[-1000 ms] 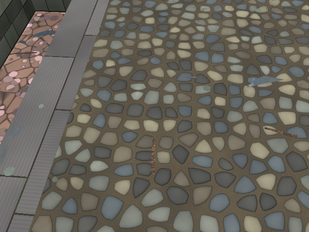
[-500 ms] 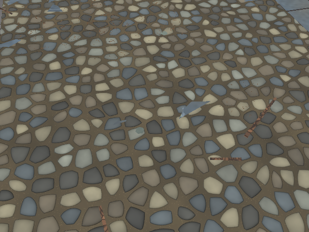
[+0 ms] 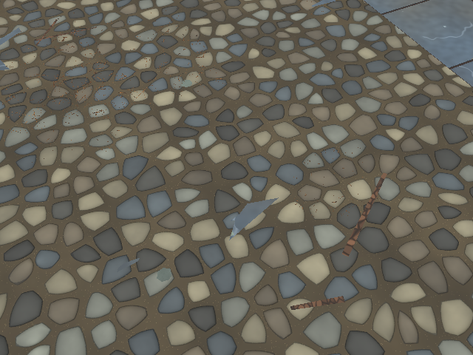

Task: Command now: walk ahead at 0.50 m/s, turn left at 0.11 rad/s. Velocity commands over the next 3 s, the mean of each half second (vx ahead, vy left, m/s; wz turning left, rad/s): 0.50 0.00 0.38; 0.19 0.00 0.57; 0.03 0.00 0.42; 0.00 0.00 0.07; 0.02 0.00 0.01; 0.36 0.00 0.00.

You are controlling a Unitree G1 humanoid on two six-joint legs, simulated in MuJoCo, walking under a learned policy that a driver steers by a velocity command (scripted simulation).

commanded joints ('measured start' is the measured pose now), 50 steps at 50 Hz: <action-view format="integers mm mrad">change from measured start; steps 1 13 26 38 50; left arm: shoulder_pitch -24 65 -40 -122 -170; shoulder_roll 136 179 144 153 146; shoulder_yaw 38 51 22 31 31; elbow -38 71 -42 -59 -64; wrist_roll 10 -13 10 10 19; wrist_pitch -42 -1 -44 -38 47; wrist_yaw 10 40 35 27 68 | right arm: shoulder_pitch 37 -206 8 9 60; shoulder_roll -64 -23 -110 -111 -67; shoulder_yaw -18 -2 -49 -61 -47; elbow -33 -151 -174 -171 -209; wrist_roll -3 -7 -24 -6 -11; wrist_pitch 19 3 10 84 138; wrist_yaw -8 56 3 -51 -49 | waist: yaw -19 66 12 21 -12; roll -72 -82 -13 85 -189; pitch -43 35 -76 -148 -158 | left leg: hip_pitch -80 -149 399 377 73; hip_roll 36 -58 50 -75 -84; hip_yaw -63 50 -311 -344 -4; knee -70 -543 -879 -563 -90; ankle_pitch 127 272 566 394 -139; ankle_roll -23 53 323 121 -80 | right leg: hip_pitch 53 361 -380 -75 38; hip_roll -301 -345 -173 -64 -344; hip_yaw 180 -57 125 135 187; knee -247 -161 700 21 -108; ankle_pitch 264 499 -170 261 250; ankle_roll -168 -62 135 114 -150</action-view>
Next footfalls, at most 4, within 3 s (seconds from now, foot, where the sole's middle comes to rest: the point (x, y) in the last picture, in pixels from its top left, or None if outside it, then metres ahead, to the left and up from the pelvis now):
0.34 left None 0.36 0.17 -0.78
0.78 right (235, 296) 0.64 0.06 -0.78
1.20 left None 0.43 0.23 -0.78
1.58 right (237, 311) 0.59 0.06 -0.78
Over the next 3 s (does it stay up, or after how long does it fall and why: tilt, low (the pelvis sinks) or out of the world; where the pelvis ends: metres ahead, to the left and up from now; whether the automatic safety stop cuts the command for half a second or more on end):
stays up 0.59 0.25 -0.01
